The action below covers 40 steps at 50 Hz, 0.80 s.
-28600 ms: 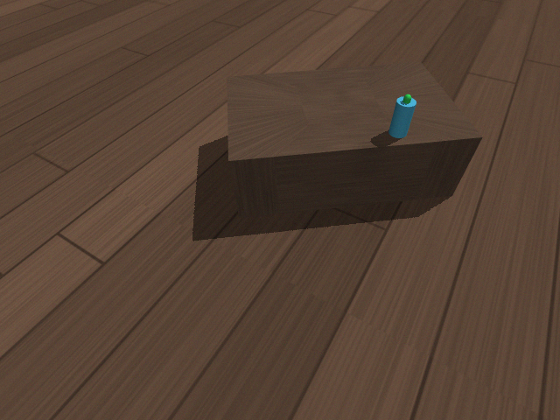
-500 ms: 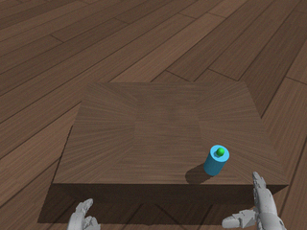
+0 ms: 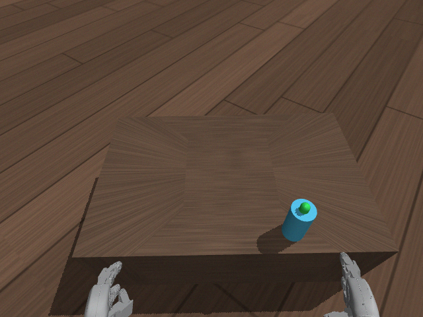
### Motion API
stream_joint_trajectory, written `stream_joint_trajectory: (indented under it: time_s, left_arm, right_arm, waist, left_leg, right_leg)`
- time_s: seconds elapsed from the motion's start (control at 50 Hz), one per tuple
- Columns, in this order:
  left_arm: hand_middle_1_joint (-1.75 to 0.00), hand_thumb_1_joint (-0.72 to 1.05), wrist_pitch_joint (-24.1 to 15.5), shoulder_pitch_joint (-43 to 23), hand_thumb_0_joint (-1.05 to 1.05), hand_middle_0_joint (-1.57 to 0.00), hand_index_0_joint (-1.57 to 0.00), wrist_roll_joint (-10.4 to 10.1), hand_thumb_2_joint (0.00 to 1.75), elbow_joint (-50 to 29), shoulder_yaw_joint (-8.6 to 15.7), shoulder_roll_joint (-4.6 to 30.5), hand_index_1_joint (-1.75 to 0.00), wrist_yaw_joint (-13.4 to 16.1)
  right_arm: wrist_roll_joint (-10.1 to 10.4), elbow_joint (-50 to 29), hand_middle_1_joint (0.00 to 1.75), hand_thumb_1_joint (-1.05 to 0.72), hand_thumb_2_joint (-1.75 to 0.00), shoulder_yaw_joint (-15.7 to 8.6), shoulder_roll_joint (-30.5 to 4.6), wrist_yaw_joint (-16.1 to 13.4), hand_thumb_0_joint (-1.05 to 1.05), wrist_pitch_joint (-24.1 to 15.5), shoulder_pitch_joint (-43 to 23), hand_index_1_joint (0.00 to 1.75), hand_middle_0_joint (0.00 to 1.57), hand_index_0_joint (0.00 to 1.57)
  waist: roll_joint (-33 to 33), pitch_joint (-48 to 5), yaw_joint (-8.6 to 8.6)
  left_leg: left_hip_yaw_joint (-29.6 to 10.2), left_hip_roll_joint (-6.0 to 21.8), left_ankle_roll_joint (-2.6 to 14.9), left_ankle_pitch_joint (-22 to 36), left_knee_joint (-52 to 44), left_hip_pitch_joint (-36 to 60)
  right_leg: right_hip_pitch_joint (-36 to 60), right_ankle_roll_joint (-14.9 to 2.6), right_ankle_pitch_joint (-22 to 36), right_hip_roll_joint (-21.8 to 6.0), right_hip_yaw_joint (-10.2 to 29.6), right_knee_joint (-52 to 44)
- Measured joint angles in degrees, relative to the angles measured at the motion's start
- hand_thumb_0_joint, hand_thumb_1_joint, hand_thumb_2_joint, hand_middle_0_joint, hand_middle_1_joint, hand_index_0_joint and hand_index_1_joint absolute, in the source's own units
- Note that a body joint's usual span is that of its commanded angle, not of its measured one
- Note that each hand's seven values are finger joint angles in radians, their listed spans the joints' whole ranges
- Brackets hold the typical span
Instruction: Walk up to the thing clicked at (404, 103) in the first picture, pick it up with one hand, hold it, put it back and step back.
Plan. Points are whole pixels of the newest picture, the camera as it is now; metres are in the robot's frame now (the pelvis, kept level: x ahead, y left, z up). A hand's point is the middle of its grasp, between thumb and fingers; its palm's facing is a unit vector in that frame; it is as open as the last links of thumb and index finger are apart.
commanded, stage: home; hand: right
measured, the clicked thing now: (299, 218) +0.45 -0.24 -0.28
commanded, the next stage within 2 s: stand in 1.60 s
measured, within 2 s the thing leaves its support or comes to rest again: neither
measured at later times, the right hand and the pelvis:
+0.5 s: hand (335, 310) +0.16 -0.19 -0.06, palm faces +0.11 +0.96 -0.27, open 17.6 cm; pelvis -0.01 -0.01 -0.01, yaw +1 degrees
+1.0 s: hand (333, 305) +0.17 -0.19 -0.07, palm faces +0.11 +0.96 -0.27, open 17.6 cm; pelvis +0.00 -0.01 -0.01, yaw +1 degrees
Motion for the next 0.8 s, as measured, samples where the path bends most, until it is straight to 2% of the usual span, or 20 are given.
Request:
stream_joint_trajectory:
  time_s: [0.42, 0.8]
  left_arm:
    - [-0.30, 0.90, -3.10, 0.52, 0.01, -0.21, -0.20, 0.42, 0.91, -0.31, -0.25, -0.59, -0.30, 0.08]
    - [-0.30, 0.90, -4.42, 0.63, 0.01, -0.21, -0.20, 0.71, 0.91, -0.26, -0.50, -0.69, -0.30, 0.69]
  right_arm:
    - [-0.57, -3.26, 0.05, 0.57, -0.04, -0.02, -0.49, -0.57, -0.01, 2.38, 1.41, 0.05, 0.05, 0.05]
    - [-0.58, -5.46, 0.05, 0.58, -0.03, -0.01, -0.77, -0.43, -0.01, 3.98, 2.01, 0.05, 0.05, 0.05]
  waist:
    - [-0.22, -0.33, 0.01]
    - [-0.22, -0.60, -0.14]
  left_leg:
    - [-0.91, -0.02, -0.97, 0.45, 1.64, -1.99]
    - [-0.68, 0.07, -1.10, -0.21, 2.42, -2.81]
  right_leg:
    - [-2.28, -0.96, -0.55, 0.03, -0.81, 2.96]
    - [-3.33, -1.05, -1.26, 0.12, -0.57, 4.01]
